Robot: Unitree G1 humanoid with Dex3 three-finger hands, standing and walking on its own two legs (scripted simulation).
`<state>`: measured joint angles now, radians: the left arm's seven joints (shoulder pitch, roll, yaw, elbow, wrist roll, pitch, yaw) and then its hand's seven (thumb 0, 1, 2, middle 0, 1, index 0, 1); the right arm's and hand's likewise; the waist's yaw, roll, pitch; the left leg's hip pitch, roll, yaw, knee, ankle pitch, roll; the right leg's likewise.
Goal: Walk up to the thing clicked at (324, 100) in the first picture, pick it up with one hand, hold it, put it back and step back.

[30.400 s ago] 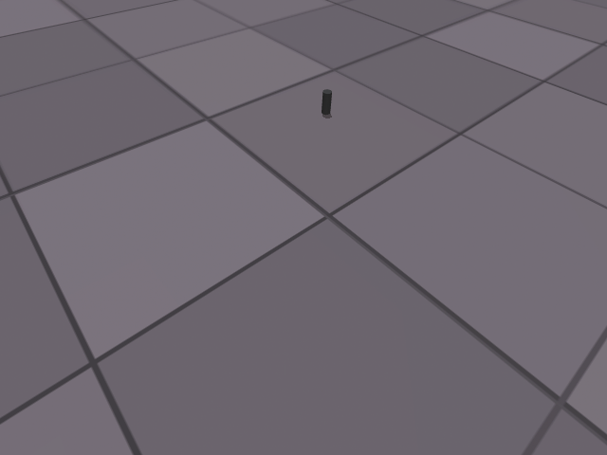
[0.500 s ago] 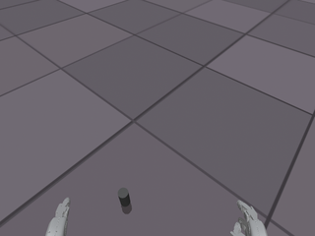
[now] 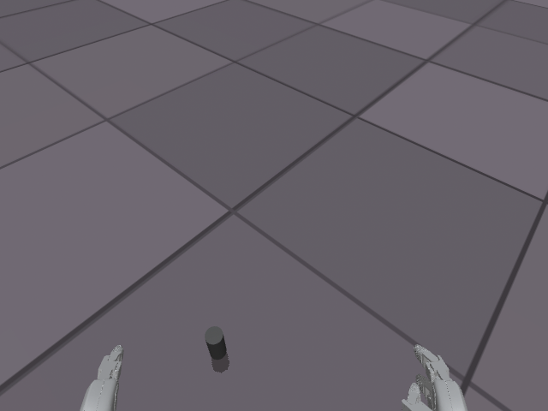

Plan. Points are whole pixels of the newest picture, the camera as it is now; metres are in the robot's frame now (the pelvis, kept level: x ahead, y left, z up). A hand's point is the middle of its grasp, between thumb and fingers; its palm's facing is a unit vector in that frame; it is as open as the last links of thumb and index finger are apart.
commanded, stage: home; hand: left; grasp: from the side
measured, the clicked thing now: (216, 343) +0.47 +0.17 -0.65
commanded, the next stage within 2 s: stand in 0.52 s
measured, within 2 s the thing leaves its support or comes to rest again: neither
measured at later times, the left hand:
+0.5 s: hand out of the picture +0.17 +0.18 -0.06, palm faces +0.10 -0.96 -0.27, open 17.0 cm
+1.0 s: hand (142, 408) +0.17 +0.18 -0.06, palm faces +0.10 -0.96 -0.27, open 10.4 cm
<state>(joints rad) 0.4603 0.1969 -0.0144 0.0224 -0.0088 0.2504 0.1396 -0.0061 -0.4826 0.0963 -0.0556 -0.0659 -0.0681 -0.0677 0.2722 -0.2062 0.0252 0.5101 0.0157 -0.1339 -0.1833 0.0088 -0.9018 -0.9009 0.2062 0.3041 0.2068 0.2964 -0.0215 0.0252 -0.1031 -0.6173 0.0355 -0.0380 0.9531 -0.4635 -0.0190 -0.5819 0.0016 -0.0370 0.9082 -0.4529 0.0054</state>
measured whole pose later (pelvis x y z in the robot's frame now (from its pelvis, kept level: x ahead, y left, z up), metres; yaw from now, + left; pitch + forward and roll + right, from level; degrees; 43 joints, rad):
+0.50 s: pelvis +0.00 +0.00 +0.00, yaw +0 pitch +7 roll -2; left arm 0.46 0.20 -0.01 0.02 -0.01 0.24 0.14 -0.01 -0.47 0.11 -0.06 -0.07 -0.07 -0.07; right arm 0.28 -0.20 0.03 0.52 0.01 -0.14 -0.18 0.01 -0.90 -0.90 0.21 0.30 0.21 0.30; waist -0.02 0.02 -0.10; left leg -0.62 0.03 -0.04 0.95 -0.47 -0.02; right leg -0.58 0.00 -0.03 0.90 -0.45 0.01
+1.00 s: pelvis +0.01 +0.00 +0.00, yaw +0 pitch +8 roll -2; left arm 0.46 0.20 -0.01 0.01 -0.01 0.24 0.14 0.00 0.39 0.76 -0.19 -0.28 -0.20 -0.28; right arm 0.28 -0.20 0.03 0.51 0.01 -0.14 -0.18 0.01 -0.90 -0.90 0.21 0.30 0.21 0.30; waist -0.02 0.02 -0.10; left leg -0.62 0.03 -0.04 0.95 -0.47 -0.01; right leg -0.58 0.00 -0.03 0.90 -0.46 0.01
